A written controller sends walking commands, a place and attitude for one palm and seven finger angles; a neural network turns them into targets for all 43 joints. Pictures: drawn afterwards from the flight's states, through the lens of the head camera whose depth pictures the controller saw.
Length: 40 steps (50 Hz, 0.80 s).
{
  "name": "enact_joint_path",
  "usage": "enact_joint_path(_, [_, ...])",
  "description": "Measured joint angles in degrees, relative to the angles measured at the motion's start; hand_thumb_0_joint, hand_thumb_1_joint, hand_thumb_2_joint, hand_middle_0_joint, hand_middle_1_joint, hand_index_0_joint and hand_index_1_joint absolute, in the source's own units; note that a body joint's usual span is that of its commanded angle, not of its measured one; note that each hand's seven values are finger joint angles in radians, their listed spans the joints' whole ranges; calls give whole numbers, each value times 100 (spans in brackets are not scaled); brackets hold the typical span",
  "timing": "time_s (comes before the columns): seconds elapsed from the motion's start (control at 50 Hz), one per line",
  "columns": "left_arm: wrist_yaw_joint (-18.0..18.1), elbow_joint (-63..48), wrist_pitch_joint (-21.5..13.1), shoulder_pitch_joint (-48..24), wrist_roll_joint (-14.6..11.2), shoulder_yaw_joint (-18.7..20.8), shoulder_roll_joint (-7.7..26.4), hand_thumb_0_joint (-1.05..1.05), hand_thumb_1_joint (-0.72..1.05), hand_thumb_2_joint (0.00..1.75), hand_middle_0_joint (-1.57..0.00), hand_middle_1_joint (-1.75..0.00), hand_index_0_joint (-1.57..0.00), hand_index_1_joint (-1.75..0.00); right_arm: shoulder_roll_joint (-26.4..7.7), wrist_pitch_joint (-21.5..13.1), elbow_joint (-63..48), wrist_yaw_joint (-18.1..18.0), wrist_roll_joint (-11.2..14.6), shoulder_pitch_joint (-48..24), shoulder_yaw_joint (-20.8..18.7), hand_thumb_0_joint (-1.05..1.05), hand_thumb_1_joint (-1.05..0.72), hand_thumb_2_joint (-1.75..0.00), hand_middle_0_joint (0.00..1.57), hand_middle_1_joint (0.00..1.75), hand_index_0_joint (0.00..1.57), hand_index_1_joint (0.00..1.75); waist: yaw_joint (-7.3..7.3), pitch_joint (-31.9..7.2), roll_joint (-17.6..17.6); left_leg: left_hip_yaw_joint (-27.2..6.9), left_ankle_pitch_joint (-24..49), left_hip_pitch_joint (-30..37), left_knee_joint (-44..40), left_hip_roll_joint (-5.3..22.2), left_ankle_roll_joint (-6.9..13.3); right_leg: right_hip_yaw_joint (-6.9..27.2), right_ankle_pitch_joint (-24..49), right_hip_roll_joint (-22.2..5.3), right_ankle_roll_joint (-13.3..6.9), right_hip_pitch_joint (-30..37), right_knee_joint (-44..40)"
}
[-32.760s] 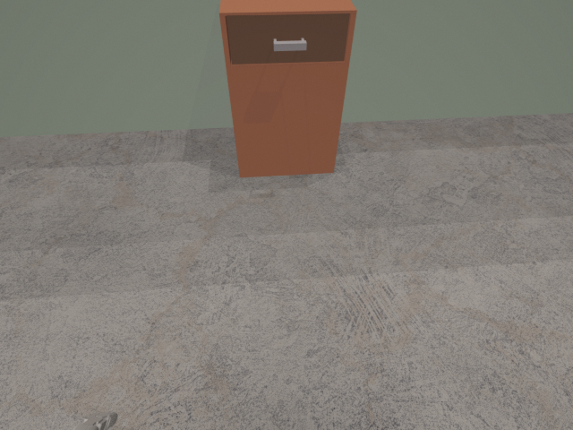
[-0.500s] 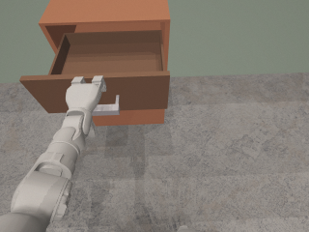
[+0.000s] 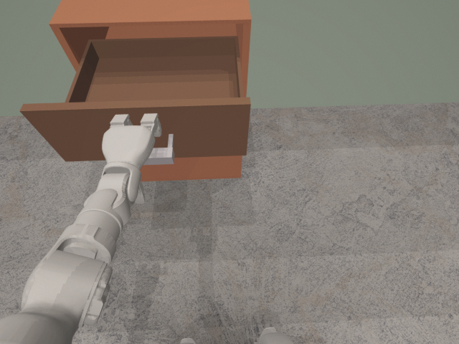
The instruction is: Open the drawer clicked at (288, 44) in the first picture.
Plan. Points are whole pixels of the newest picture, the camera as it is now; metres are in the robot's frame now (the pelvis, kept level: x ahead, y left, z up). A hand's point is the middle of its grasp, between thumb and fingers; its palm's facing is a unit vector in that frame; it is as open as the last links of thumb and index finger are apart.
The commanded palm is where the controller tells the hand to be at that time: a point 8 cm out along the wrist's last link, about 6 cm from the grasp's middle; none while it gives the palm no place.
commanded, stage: lower the fingers behind the handle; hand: left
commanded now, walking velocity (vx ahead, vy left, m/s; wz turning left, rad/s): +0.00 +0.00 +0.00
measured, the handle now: (146, 148) +0.52 +0.17 -0.03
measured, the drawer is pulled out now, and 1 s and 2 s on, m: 0.29 0.29 0.29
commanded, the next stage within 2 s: close the thumb around the handle in 1.22 s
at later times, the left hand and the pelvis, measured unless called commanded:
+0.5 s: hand (144, 167) +0.47 +0.16 -0.03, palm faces -0.05 -0.01 -1.00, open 13.8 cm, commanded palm +0.45 +0.17 +0.02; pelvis -0.01 +0.00 -0.02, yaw +0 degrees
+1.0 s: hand (146, 171) +0.47 +0.17 -0.06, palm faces -0.04 -0.02 -1.00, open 13.8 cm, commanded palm +0.45 +0.17 +0.00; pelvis -0.01 +0.00 -0.03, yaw +0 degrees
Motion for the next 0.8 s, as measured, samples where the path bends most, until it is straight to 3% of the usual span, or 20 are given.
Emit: enact_joint_path(0.8, [384, 471, 120, -340, 90, 146, 51, 0, -48, 30, -31, -120, -32, -120, 21, -117, 135, 11, -136, 43, 34, 0, -90, -90, 20, 30, 21, 30, -216, -195, 49, -72, -404, -1324, 1125, 17, -13, -97, -374, 21, -12, -1280, 1048])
